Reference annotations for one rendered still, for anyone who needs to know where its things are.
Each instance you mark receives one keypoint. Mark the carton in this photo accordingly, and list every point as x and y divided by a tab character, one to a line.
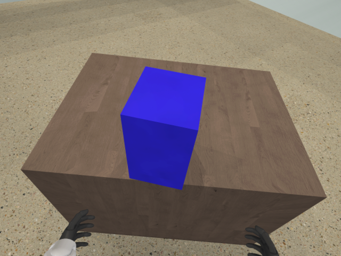
160	123

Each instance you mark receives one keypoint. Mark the right robot hand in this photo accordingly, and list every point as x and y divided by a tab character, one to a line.
266	248

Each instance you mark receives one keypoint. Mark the pedestal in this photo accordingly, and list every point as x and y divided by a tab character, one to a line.
248	166

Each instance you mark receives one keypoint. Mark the left robot hand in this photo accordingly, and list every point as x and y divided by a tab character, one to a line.
74	226

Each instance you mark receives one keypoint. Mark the left robot forearm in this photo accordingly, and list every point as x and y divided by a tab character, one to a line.
62	247

